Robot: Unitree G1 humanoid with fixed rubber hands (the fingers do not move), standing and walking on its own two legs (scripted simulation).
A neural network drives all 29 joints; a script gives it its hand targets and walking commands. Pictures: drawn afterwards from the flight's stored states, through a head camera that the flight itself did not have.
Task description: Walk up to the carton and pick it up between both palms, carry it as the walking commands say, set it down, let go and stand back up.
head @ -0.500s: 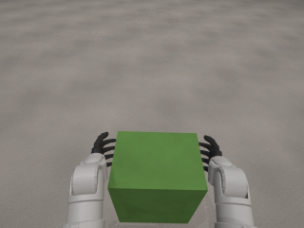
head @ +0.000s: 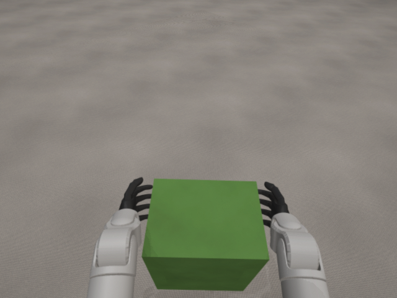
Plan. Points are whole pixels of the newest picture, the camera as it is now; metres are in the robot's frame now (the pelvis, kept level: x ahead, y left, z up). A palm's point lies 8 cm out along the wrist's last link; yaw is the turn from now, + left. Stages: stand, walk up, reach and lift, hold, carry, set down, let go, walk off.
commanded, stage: carry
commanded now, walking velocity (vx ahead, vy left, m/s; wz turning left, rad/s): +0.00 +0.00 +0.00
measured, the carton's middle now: (202, 239) +0.27 +0.00 -0.04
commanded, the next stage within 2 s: none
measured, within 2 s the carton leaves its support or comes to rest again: neither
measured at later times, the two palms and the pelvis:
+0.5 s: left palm (140, 213) +0.29 +0.13 +0.05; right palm (286, 218) +0.28 -0.17 +0.04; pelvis +0.01 -0.02 +0.00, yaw -1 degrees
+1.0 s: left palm (140, 212) +0.29 +0.13 +0.04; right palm (285, 218) +0.29 -0.17 +0.04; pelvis +0.01 -0.01 +0.00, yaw -1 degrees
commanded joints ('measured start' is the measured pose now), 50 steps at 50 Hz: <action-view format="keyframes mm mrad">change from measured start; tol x2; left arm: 1 -407 -769 -546 -71 -236 -40 -198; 32 -394 -771 -523 -10 -212 -130 -198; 50 -387 -774 -526 -1 -211 -144 -196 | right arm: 1 -434 783 526 -69 215 -41 177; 34 -421 765 489 -2 174 -133 177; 50 -413 760 489 0 172 -143 179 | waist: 1 3 3 -213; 50 9 2 -211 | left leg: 1 154 110 -110 -43 112 21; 13 158 109 -95 -31 94 9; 50 169 117 -86 -33 140 2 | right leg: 1 10 -147 121 -101 259 15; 26 40 -153 124 -110 382 29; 50 54 -144 118 -106 372 29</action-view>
